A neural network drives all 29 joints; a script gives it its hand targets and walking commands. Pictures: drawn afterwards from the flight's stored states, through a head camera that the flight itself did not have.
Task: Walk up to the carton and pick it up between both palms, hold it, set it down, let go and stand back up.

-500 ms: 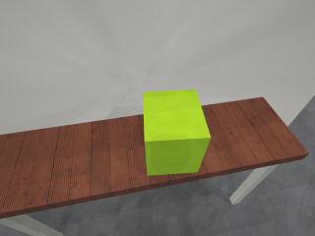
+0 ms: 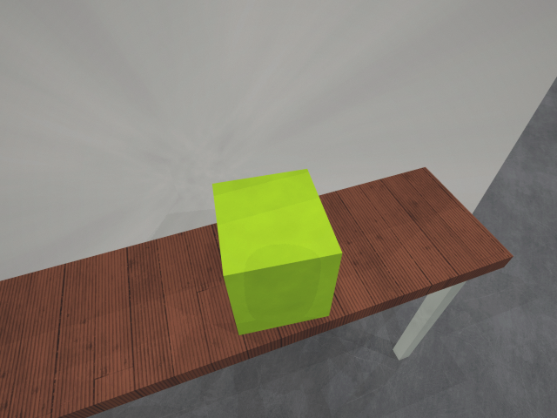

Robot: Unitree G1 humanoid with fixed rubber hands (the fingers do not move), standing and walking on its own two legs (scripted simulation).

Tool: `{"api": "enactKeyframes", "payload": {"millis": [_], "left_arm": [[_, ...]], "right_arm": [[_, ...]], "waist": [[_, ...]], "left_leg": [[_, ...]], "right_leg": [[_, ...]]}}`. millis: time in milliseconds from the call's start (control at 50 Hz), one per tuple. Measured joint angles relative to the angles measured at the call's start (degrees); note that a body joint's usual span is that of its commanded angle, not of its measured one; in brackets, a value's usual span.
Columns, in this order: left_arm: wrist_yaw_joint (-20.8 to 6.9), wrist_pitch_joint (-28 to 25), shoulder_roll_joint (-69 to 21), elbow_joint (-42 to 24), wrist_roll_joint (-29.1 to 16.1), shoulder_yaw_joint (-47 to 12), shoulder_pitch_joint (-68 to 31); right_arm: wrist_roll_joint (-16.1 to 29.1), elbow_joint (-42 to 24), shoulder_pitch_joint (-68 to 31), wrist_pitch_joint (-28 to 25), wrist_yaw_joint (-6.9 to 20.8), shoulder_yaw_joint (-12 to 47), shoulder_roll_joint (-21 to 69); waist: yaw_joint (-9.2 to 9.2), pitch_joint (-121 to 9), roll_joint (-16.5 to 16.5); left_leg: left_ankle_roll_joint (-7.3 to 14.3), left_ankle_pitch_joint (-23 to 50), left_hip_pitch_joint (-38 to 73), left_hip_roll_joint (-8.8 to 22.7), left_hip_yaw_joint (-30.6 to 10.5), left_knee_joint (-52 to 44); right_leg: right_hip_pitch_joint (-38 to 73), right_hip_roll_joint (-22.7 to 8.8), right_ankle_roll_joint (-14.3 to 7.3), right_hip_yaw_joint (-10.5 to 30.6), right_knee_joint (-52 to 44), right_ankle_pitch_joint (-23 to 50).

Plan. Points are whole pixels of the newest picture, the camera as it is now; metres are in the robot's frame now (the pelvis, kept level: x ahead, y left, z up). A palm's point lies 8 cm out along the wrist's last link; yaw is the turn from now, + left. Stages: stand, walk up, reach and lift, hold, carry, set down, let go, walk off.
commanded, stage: walk up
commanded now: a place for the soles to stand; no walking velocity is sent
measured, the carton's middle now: (272, 252) +0.41 +0.03 -0.02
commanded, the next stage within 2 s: none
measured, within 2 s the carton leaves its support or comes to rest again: neither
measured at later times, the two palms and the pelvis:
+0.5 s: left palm out of the picture +0.03 +0.25 -0.13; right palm out of the picture +0.04 -0.26 -0.14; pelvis +0.01 -0.01 +0.00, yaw -2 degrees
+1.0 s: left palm out of the picture +0.00 +0.26 -0.13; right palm out of the picture +0.03 -0.25 -0.13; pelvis -0.01 +0.00 +0.00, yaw -3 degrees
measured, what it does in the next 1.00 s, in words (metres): steps on the spot: left foot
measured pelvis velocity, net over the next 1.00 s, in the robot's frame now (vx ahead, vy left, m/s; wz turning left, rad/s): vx -0.01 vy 0.00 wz -0.05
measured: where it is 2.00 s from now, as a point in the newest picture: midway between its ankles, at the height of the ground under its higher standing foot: outside the picture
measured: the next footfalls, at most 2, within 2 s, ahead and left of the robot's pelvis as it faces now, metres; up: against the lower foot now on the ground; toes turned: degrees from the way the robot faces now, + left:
left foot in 0.92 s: +0.05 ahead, +0.10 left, +0.00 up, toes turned +13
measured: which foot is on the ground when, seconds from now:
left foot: down 0.00-0.66, up 0.68-0.90, down 0.92-1.00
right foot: down 0.00-1.00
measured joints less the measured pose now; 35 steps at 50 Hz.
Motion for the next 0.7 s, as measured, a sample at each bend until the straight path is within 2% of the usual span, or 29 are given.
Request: {"api": "enactKeyframes", "payload": {"millis": [140,340,480,560,580,640,660,700], "left_arm": [[0.20,-0.09,-0.84,-1.14,0.64,-0.44,-3.55],[0.70,0.22,0.40,0.16,-0.20,0.30,-3.48],[0.53,0.85,0.56,0.92,-0.32,0.70,-2.44],[0.32,0.63,-0.26,0.65,0.07,0.58,-3.07],[0.32,0.47,-0.42,0.66,0.23,0.49,-2.95],[0.33,-0.18,-0.76,1.18,0.25,0.16,-2.86],[0.47,-0.33,-0.90,1.37,-0.01,0.12,-2.92],[0.89,-0.70,-1.01,1.68,-0.21,0.09,-2.33]], "right_arm": [[0.03,1.28,0.46,0.67,-0.61,0.00,-0.35],[0.04,0.29,-2.29,0.91,-0.04,-0.33,-0.16],[-0.22,-0.07,-3.10,0.59,-0.48,-0.60,0.84],[-0.01,1.45,-1.31,0.72,-0.76,-0.67,0.54],[-0.07,1.95,-0.87,0.87,-0.71,-0.70,0.42],[-0.16,2.61,-0.39,1.37,-0.35,-0.66,-0.20],[-0.22,2.41,-0.19,1.29,-0.21,-0.69,-0.40],[-0.18,2.40,-0.16,1.62,-0.10,-0.83,-0.56]], "waist": [[-0.78,0.14,-0.27],[0.11,0.48,1.84],[0.43,0.56,0.52],[0.32,0.72,0.69],[0.38,0.39,0.71],[0.18,0.43,1.30],[-0.08,0.82,1.83],[0.76,1.09,2.29]], "left_leg": [[-0.79,-0.47,0.07,0.75,0.00,-0.27],[-1.57,-1.79,-0.09,1.55,-0.63,1.75],[-1.36,-1.64,1.19,1.02,0.45,1.27],[-1.71,-0.85,2.15,1.69,0.51,0.35],[-1.94,-0.72,2.22,1.85,0.72,0.15],[-2.52,-0.90,1.54,2.76,0.72,1.28],[-2.47,-0.98,1.24,3.11,-0.12,2.02],[-2.45,-4.22,-0.06,2.91,-2.31,5.03]], "right_leg": [[0.50,0.66,-0.59,0.04,-1.60,0.24],[0.49,1.48,-1.08,0.60,-0.50,-0.54],[-0.47,1.02,-0.77,1.83,2.81,-0.28],[-1.27,1.32,0.14,0.64,5.05,0.55],[-0.63,1.29,-0.01,0.45,3.65,0.10],[0.65,2.04,-2.55,0.48,0.56,-0.74],[0.95,2.42,-2.51,-0.03,0.30,-0.12],[1.19,2.88,-2.61,0.08,-0.42,0.80]]}}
